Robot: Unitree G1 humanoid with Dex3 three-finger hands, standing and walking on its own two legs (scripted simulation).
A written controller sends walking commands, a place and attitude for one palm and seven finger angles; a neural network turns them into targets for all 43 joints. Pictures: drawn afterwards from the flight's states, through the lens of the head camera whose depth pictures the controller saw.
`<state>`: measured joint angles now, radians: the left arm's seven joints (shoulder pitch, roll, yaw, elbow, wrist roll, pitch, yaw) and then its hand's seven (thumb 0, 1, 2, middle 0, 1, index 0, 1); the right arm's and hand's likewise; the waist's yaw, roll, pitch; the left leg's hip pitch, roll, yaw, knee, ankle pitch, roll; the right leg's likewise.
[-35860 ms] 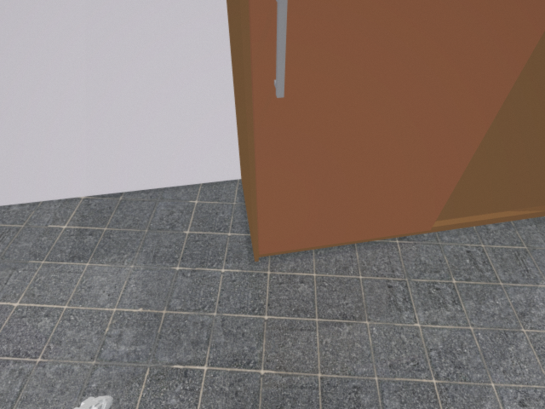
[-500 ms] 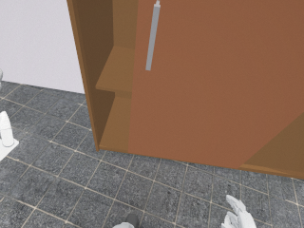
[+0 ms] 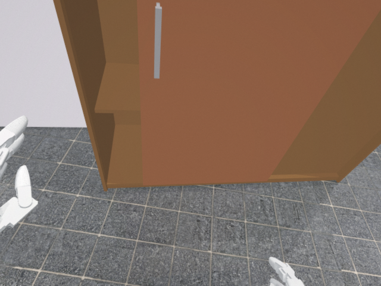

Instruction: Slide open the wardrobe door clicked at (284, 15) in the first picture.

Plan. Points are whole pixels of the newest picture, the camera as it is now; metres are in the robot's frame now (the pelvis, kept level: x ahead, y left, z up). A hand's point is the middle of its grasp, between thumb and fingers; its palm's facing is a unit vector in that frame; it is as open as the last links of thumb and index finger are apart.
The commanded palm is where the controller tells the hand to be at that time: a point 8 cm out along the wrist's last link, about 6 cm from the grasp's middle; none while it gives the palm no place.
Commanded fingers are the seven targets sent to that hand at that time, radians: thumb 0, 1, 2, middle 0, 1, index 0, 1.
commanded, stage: stop stepping back and stand still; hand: left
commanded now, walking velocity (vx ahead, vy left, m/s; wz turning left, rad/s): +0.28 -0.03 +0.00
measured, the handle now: (157, 43) +0.78 +0.12 +0.15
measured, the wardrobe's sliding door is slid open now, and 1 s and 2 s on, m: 0.21 0.21 0.21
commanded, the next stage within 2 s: let the arm hang, fingers relaxed in 0.58 s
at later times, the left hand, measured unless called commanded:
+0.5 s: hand out of the picture +0.14 +0.31 +0.16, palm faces +0.45 -0.76 -0.47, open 7.5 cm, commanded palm +0.08 +0.35 +0.16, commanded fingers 0.00 0.90 0.90 -0.20 -0.30 -0.20 -0.30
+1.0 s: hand out of the picture +0.02 +0.22 -0.19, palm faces +0.15 -0.97 -0.17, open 6.9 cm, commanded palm none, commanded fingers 0.00 0.90 0.90 -0.20 -0.30 -0.20 -0.30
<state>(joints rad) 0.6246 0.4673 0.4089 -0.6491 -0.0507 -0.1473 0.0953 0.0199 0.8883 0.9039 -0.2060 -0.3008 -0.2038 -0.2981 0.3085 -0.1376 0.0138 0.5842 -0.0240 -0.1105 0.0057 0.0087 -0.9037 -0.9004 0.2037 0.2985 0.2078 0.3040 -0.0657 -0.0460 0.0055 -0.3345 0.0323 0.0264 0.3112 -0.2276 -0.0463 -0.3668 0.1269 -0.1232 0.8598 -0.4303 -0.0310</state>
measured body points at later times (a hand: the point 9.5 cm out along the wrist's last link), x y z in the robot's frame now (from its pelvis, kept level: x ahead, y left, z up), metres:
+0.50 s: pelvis -0.05 +0.04 -0.02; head -0.05 +0.06 +0.42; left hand +0.11 +0.35 +0.18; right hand +0.13 -0.16 -0.10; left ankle -0.07 +0.19 -0.75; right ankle -0.06 -0.05 -0.74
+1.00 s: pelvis -0.05 +0.04 -0.03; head +0.00 +0.04 +0.41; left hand +0.01 +0.27 -0.17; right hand +0.05 -0.19 -0.18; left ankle -0.04 +0.16 -0.75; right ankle -0.05 -0.05 -0.75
